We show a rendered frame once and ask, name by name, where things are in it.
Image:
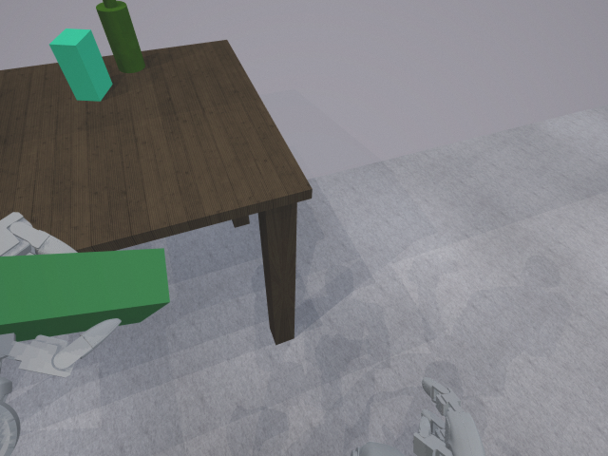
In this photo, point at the robot left hand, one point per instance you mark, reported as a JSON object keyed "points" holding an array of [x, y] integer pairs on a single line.
{"points": [[45, 354]]}

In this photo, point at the robot right hand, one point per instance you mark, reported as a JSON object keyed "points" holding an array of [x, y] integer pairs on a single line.
{"points": [[458, 436]]}

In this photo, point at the left robot forearm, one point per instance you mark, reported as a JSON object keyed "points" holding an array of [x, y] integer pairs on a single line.
{"points": [[9, 420]]}

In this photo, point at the sponge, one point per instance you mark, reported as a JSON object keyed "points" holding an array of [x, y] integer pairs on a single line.
{"points": [[69, 293]]}

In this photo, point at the table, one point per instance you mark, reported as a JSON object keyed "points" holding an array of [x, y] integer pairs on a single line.
{"points": [[183, 144]]}

